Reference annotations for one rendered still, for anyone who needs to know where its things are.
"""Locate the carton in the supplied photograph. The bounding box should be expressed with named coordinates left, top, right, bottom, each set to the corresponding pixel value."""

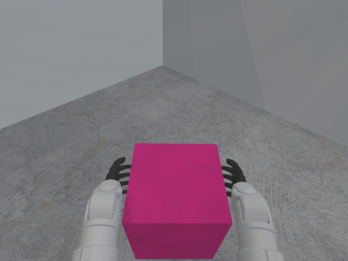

left=122, top=144, right=232, bottom=259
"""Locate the right robot hand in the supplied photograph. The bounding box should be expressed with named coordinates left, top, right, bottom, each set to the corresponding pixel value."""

left=221, top=159, right=246, bottom=197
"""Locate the left robot hand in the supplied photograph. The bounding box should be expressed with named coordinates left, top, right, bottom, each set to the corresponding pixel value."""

left=105, top=157, right=131, bottom=194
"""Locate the robot left forearm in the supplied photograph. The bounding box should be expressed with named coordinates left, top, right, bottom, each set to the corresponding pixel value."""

left=71, top=179, right=122, bottom=261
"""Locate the robot right forearm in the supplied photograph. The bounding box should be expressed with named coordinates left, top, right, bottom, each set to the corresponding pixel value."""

left=231, top=182, right=284, bottom=261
